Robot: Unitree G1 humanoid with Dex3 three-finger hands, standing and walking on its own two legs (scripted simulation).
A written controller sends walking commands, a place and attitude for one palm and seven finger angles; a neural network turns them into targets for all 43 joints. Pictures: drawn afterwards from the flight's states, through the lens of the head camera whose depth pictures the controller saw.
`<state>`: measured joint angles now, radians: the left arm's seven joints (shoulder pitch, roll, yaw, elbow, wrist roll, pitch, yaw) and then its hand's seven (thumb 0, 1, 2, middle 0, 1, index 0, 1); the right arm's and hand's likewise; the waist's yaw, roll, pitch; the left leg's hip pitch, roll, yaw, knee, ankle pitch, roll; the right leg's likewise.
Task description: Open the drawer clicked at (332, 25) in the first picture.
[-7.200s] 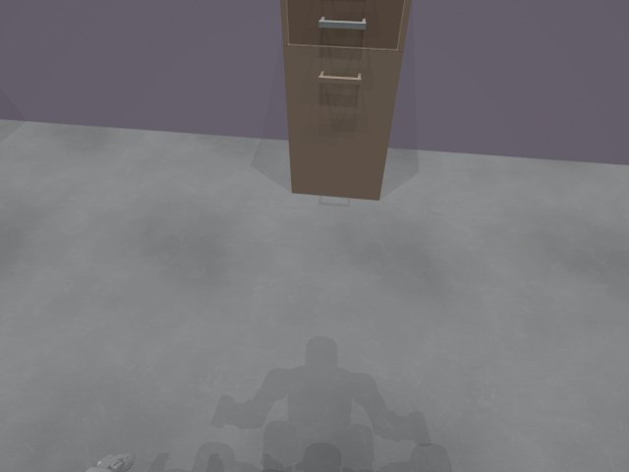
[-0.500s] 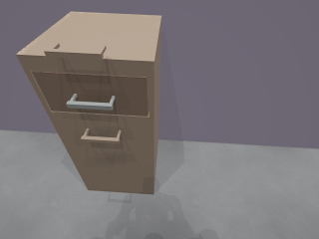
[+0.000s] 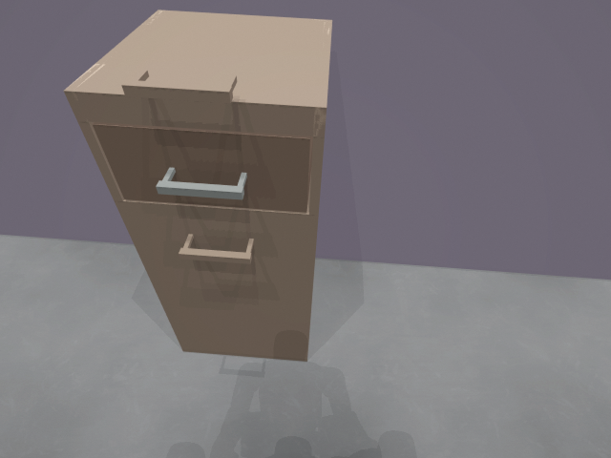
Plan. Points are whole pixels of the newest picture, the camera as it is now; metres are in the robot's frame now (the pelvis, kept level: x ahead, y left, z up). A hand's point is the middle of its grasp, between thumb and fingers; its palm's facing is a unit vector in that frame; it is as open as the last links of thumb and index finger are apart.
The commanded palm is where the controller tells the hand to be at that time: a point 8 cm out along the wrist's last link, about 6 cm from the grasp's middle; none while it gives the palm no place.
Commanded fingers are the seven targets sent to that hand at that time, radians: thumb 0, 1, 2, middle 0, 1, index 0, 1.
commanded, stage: shuffle to correct the standing spot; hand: left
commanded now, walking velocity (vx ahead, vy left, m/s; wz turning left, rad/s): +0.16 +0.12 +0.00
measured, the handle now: (203, 182) +0.56 +0.24 +0.03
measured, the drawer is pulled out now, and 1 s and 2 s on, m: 0.00 0.00 0.00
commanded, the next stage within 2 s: come to a stop and stand still in 0.02 s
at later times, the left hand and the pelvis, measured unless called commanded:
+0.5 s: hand out of the picture +0.05 +0.20 -0.18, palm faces +0.06 -0.98 -0.21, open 7.3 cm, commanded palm none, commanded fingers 0.00 0.90 0.90 -0.20 -0.30 -0.20 -0.30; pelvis +0.04 +0.03 +0.00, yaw +0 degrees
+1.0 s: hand out of the picture +0.06 +0.18 -0.16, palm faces +0.02 -0.96 -0.27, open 7.3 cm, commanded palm none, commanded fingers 0.00 0.90 0.90 -0.20 -0.30 -0.20 -0.30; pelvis -0.01 -0.03 +0.00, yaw +1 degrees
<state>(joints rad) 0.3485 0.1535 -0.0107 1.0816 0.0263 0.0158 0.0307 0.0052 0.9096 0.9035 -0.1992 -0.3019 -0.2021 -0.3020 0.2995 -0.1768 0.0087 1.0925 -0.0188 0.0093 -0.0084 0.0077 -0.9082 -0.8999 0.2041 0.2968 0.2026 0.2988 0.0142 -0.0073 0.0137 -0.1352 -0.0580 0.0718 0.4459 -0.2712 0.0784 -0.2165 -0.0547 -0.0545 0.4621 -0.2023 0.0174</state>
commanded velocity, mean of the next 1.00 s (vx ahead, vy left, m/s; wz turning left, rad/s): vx -0.02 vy -0.01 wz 0.00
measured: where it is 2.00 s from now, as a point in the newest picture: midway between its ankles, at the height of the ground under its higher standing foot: outside the picture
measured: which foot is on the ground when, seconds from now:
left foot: down 0.00-1.00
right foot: down 0.00-0.26, up 0.28-0.48, down 0.50-1.00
